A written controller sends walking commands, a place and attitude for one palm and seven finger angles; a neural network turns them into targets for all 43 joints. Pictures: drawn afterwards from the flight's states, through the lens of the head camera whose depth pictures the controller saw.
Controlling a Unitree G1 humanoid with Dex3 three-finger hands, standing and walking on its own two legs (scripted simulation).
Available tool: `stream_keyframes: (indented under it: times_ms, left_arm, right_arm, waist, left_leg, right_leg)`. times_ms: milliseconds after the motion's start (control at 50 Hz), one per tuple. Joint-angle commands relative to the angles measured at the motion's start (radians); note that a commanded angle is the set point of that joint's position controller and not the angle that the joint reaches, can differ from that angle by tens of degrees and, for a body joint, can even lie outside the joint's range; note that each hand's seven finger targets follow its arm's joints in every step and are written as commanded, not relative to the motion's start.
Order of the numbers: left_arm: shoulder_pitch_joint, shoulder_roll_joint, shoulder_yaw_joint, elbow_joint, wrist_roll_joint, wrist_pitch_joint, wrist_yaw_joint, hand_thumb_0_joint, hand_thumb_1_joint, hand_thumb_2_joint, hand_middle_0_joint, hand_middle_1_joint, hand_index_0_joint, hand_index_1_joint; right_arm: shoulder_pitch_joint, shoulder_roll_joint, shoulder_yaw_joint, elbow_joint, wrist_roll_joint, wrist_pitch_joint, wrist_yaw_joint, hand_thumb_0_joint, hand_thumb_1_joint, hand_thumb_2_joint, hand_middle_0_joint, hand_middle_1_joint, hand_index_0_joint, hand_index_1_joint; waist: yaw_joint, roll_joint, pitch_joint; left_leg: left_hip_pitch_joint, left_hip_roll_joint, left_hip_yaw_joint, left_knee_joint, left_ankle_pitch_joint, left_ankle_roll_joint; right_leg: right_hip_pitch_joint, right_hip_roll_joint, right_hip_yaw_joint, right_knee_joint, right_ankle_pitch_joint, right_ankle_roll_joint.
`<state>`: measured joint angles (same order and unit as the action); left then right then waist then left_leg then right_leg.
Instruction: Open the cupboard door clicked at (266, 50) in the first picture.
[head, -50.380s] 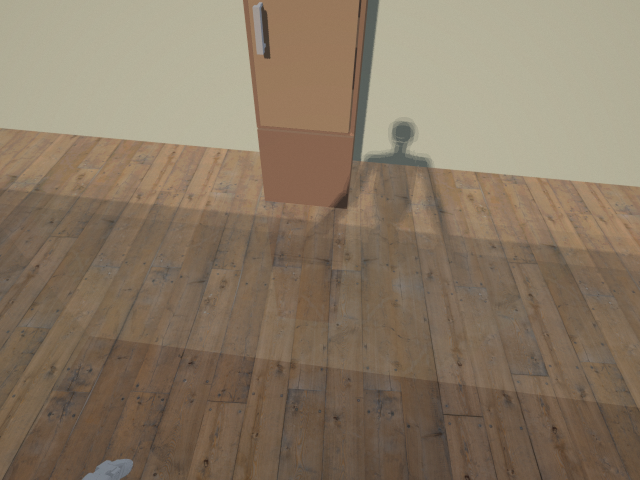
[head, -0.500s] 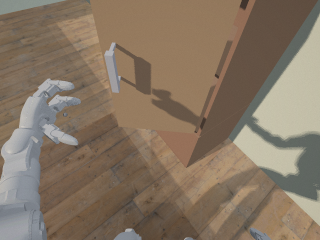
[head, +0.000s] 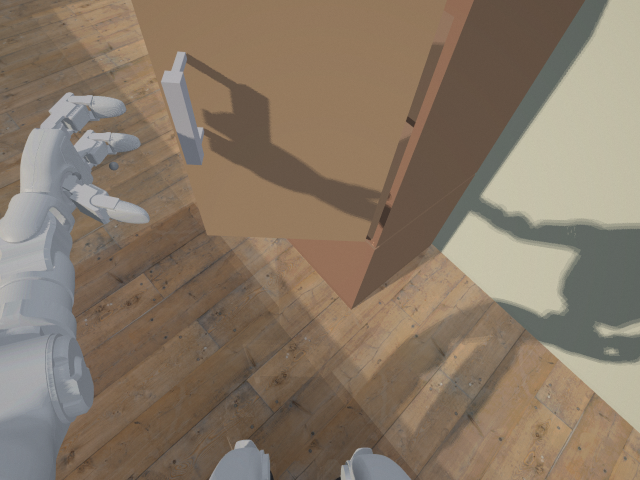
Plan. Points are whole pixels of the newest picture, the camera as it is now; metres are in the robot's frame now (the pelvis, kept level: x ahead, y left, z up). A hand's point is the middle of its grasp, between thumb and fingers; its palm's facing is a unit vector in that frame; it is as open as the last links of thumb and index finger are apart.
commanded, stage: move the hooked fingers beside the handle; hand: left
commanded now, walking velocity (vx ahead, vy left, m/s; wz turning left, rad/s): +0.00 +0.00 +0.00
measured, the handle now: (188, 111) +0.58 +0.17 +0.08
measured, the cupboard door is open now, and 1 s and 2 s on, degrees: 50 50 50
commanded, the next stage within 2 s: slide the fingers in behind the handle in 1.16 s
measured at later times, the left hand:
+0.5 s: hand (130, 124) +0.54 +0.23 +0.10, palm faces -0.03 -1.00 -0.01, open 14.0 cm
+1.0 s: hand (135, 135) +0.53 +0.22 +0.09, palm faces -0.02 -1.00 +0.00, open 14.0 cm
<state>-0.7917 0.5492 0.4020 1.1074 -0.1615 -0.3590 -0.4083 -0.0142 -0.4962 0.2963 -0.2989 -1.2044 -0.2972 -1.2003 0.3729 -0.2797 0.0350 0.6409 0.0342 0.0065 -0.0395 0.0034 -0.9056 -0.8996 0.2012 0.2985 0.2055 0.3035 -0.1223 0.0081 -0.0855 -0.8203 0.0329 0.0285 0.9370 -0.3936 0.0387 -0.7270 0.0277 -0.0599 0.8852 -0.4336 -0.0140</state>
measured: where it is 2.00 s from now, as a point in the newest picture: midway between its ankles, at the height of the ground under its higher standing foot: outside the picture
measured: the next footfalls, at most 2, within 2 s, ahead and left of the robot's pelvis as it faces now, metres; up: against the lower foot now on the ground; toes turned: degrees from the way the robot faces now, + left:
none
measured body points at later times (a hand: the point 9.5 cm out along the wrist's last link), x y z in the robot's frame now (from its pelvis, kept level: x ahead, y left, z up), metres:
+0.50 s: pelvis +0.01 +0.00 -0.01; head +0.14 +0.03 +0.42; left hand +0.53 +0.28 +0.10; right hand -0.03 -0.27 -0.11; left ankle +0.03 +0.09 -0.69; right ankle -0.01 -0.12 -0.69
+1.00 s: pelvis +0.01 +0.01 -0.01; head +0.14 +0.04 +0.42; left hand +0.52 +0.28 +0.09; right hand +0.01 -0.26 -0.11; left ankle +0.03 +0.09 -0.69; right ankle -0.01 -0.12 -0.69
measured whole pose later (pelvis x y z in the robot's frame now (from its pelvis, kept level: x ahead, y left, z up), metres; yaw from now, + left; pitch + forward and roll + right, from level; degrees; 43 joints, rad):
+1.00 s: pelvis +0.01 +0.01 -0.01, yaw -1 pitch +21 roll -4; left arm -0.95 0.62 0.43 1.23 -0.09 -0.33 -0.35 -0.01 -0.50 0.30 -0.30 -1.20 -0.30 -1.20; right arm 0.40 -0.27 0.04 0.60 0.01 0.09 -0.01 0.00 -0.91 -0.90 0.20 0.30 0.21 0.30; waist -0.18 0.02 -0.11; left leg -0.92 0.05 0.02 0.99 -0.43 0.05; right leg -0.82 0.05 -0.06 0.91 -0.45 -0.01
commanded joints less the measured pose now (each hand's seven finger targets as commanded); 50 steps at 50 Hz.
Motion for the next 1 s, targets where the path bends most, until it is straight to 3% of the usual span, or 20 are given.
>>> stream_keyframes:
  times_ms: [0, 20, 100, 140, 180, 220, 320, 340, 380, 440, 500, 520, 600, 680, 720, 780, 800, 880, 940, 980]
  left_arm:
    - [-0.51, 0.286, 0.028, -0.146, -0.017, -0.057, -0.005, 0.0, -0.5, 0.3, -0.3, -1.2, -0.3, -1.2]
    - [-0.515, 0.326, 0.049, -0.126, -0.006, -0.05, -0.004, 0.0, -0.5, 0.3, -0.3, -1.2, -0.3, -1.2]
    - [-0.561, 0.347, 0.05, -0.099, 0.005, -0.038, 0.002, 0.0, -0.5, 0.3, -0.3, -1.2, -0.3, -1.2]
    - [-0.577, 0.351, 0.048, -0.111, 0.012, -0.045, 0.004, 0.0, -0.5, 0.3, -0.3, -1.2, -0.3, -1.2]
    - [-0.599, 0.373, 0.06, -0.081, 0.017, -0.042, 0.007, 0.0, -0.5, 0.3, -0.3, -1.2, -0.3, -1.2]
    - [-0.629, 0.419, 0.082, -0.041, 0.022, -0.03, 0.008, 0.0, -0.5, 0.3, -0.3, -1.2, -0.3, -1.2]
    - [-0.662, 0.479, 0.098, -0.034, 0.059, -0.019, 0.014, 0.0, -0.5, 0.3, -0.3, -1.2, -0.3, -1.2]
    - [-0.694, 0.451, 0.069, -0.048, 0.063, -0.02, 0.014, 0.0, -0.5, 0.3, -0.3, -1.2, -0.3, -1.2]
    - [-0.649, 0.442, 0.074, -0.025, 0.062, -0.014, 0.011, 0.0, -0.5, 0.3, -0.3, -1.2, -0.3, -1.2]
    - [-0.603, 0.391, 0.056, -0.048, 0.046, -0.01, -0.004, 0.0, -0.5, 0.3, -0.3, -1.2, -0.3, -1.2]
    - [-0.55, 0.416, 0.1, -0.09, 0.03, -0.012, -0.004, 0.0, -0.5, 0.3, -0.3, -1.2, -0.3, -1.2]
    - [-0.568, 0.392, 0.081, -0.117, 0.029, -0.013, -0.003, 0.0, -0.5, 0.3, -0.3, -1.2, -0.3, -1.2]
    - [-0.598, 0.388, 0.093, -0.17, 0.025, -0.034, 0.029, 0.0, -0.5, 0.3, -0.3, -1.2, -0.3, -1.2]
    - [-0.622, 0.307, 0.03, -0.139, 0.042, -0.043, 0.059, 0.0, -0.5, 0.3, -0.3, -1.2, -0.3, -1.2]
    - [-0.618, 0.328, 0.048, -0.113, 0.049, -0.043, 0.071, 0.0, -0.5, 0.3, -0.3, -1.2, -0.3, -1.2]
    - [-0.595, 0.309, 0.031, -0.09, 0.054, -0.031, 0.07, 0.0, -0.5, 0.3, -0.3, -1.2, -0.3, -1.2]
    - [-0.608, 0.291, 0.022, -0.109, 0.046, -0.036, 0.069, 0.0, -0.5, 0.3, -0.3, -1.2, -0.3, -1.2]
    - [-0.585, 0.333, 0.046, -0.075, 0.051, -0.028, 0.065, 0.0, -0.5, 0.3, -0.3, -1.2, -0.3, -1.2]
    - [-0.589, 0.348, 0.058, -0.096, 0.047, -0.043, 0.066, 0.0, -0.5, 0.3, -0.3, -1.2, -0.3, -1.2]
    - [-0.626, 0.316, 0.026, -0.111, 0.05, -0.052, 0.064, 0.0, -0.5, 0.3, -0.3, -1.2, -0.3, -1.2]
  right_arm:
    - [0.13, -0.185, -0.063, -0.062, -0.005, -0.012, -0.02, 0.0, -0.9, -0.9, 0.2, 0.3, 0.2, 0.3]
    - [0.139, -0.192, -0.062, -0.058, -0.006, -0.008, -0.02, 0.0, -0.9, -0.9, 0.2, 0.3, 0.2, 0.3]
    - [0.166, -0.192, -0.06, -0.057, -0.011, 0.003, -0.021, 0.0, -0.9, -0.9, 0.2, 0.3, 0.2, 0.3]
    - [0.177, -0.192, -0.061, -0.058, -0.013, 0.007, -0.018, 0.0, -0.9, -0.9, 0.2, 0.3, 0.2, 0.3]
    - [0.186, -0.195, -0.059, -0.052, -0.015, 0.013, -0.015, 0.0, -0.9, -0.9, 0.2, 0.3, 0.2, 0.3]
    - [0.202, -0.202, -0.055, -0.052, -0.015, 0.018, -0.018, 0.0, -0.9, -0.9, 0.2, 0.3, 0.2, 0.3]
    - [0.232, -0.202, -0.05, -0.057, -0.022, 0.03, -0.016, 0.0, -0.9, -0.9, 0.2, 0.3, 0.2, 0.3]
    - [0.237, -0.2, -0.05, -0.053, -0.025, 0.032, -0.014, 0.0, -0.9, -0.9, 0.2, 0.3, 0.2, 0.3]
    - [0.248, -0.201, -0.053, -0.056, -0.028, 0.038, -0.01, 0.0, -0.9, -0.9, 0.2, 0.3, 0.2, 0.3]
    - [0.253, -0.2, -0.059, -0.064, -0.03, 0.048, -0.004, 0.0, -0.9, -0.9, 0.2, 0.3, 0.2, 0.3]
    - [0.263, -0.203, -0.064, -0.071, -0.034, 0.06, 0.001, 0.0, -0.9, -0.9, 0.2, 0.3, 0.2, 0.3]
    - [0.256, -0.199, -0.065, -0.074, -0.032, 0.063, 0.004, 0.0, -0.9, -0.9, 0.2, 0.3, 0.2, 0.3]
    - [0.253, -0.196, -0.068, -0.071, -0.033, 0.07, 0.006, 0.0, -0.9, -0.9, 0.2, 0.3, 0.2, 0.3]
    - [0.241, -0.189, -0.07, -0.054, -0.032, 0.07, 0.012, 0.0, -0.9, -0.9, 0.2, 0.3, 0.2, 0.3]
    - [0.243, -0.193, -0.07, -0.049, -0.033, 0.071, 0.009, 0.0, -0.9, -0.9, 0.2, 0.3, 0.2, 0.3]
    - [0.238, -0.192, -0.068, -0.054, -0.032, 0.071, 0.009, 0.0, -0.9, -0.9, 0.2, 0.3, 0.2, 0.3]
    - [0.239, -0.189, -0.065, -0.056, -0.034, 0.069, 0.01, 0.0, -0.9, -0.9, 0.2, 0.3, 0.2, 0.3]
    - [0.228, -0.194, -0.063, -0.067, -0.032, 0.075, 0.01, 0.0, -0.9, -0.9, 0.2, 0.3, 0.2, 0.3]
    - [0.218, -0.192, -0.061, -0.076, -0.03, 0.075, 0.007, 0.0, -0.9, -0.9, 0.2, 0.3, 0.2, 0.3]
    - [0.213, -0.189, -0.062, -0.071, -0.03, 0.074, 0.009, 0.0, -0.9, -0.9, 0.2, 0.3, 0.2, 0.3]
  waist:
    - [-0.035, 0.126, -0.387]
    - [-0.033, 0.134, -0.394]
    - [-0.048, 0.109, -0.404]
    - [-0.047, 0.165, -0.452]
    - [-0.056, 0.151, -0.439]
    - [-0.071, 0.097, -0.428]
    - [-0.068, 0.184, -0.481]
    - [-0.084, 0.209, -0.489]
    - [-0.079, 0.176, -0.485]
    - [-0.066, 0.213, -0.518]
    - [-0.043, 0.184, -0.547]
    - [-0.051, 0.193, -0.546]
    - [-0.055, 0.179, -0.506]
    - [-0.075, 0.212, -0.444]
    - [-0.074, 0.199, -0.449]
    - [-0.073, 0.184, -0.455]
    - [-0.07, 0.211, -0.471]
    - [-0.067, 0.144, -0.459]
    - [-0.059, 0.165, -0.471]
    - [-0.074, 0.172, -0.46]
  left_leg:
    - [0.368, -0.007, -0.088, -0.08, 0.286, 0.0]
    - [0.362, -0.005, -0.09, -0.079, 0.28, -0.001]
    - [0.331, -0.004, -0.091, -0.062, 0.288, 0.005]
    - [0.365, -0.002, -0.09, -0.053, 0.321, 0.0]
    - [0.337, 0.001, -0.089, -0.042, 0.307, 0.002]
    - [0.276, 0.0, -0.083, -0.032, 0.289, 0.009]
    - [0.298, 0.002, -0.084, -0.011, 0.353, 0.006]
    - [0.323, 0.005, -0.088, -0.006, 0.369, 0.004]
    - [0.323, 0.009, -0.09, -0.006, 0.375, 0.003]
    - [0.383, 0.01, -0.092, -0.013, 0.434, -0.003]
    - [0.408, 0.011, -0.096, -0.014, 0.489, -0.003]
    - [0.413, 0.011, -0.091, -0.015, 0.489, -0.001]
    - [0.423, 0.013, -0.099, -0.024, 0.477, -0.002]
    - [0.454, 0.019, -0.117, -0.031, 0.442, -0.012]
    - [0.46, 0.021, -0.123, -0.031, 0.455, -0.014]
    - [0.45, 0.018, -0.12, -0.032, 0.455, -0.014]
    - [0.466, 0.015, -0.117, -0.026, 0.484, -0.013]
    - [0.404, 0.011, -0.109, -0.025, 0.441, -0.008]
    - [0.405, 0.01, -0.105, -0.021, 0.452, -0.009]
    - [0.416, 0.013, -0.113, -0.021, 0.427, -0.011]
  right_leg:
    - [0.004, 0.025, 0.041, -0.104, 0.259, -0.007]
    - [-0.003, 0.025, 0.041, -0.102, 0.252, -0.006]
    - [0.002, 0.03, 0.044, -0.097, 0.264, -0.005]
    - [-0.014, 0.031, 0.044, -0.089, 0.28, -0.004]
    - [-0.024, 0.033, 0.046, -0.089, 0.269, -0.002]
    - [0.001, 0.036, 0.052, -0.089, 0.277, 0.005]
    - [-0.013, 0.037, 0.052, -0.07, 0.323, 0.0]
    - [-0.04, 0.039, 0.049, -0.068, 0.326, 0.001]
    - [-0.042, 0.043, 0.041, -0.068, 0.322, 0.001]
    - [-0.05, 0.047, 0.03, -0.066, 0.353, -0.002]
    - [-0.021, 0.053, 0.023, -0.061, 0.387, -0.007]
    - [-0.024, 0.053, 0.026, -0.067, 0.397, -0.001]
    - [-0.037, 0.057, 0.019, -0.071, 0.37, -0.005]
    - [-0.117, 0.055, 0.011, -0.08, 0.302, -0.007]
    - [-0.119, 0.054, 0.009, -0.074, 0.303, -0.008]
    - [-0.106, 0.05, 0.009, -0.075, 0.311, -0.008]
    - [-0.105, 0.05, 0.01, -0.07, 0.326, -0.01]
    - [-0.064, 0.049, 0.015, -0.068, 0.337, -0.005]
    - [-0.056, 0.048, 0.018, -0.062, 0.35, -0.006]
    - [-0.087, 0.048, 0.015, -0.063, 0.32, -0.006]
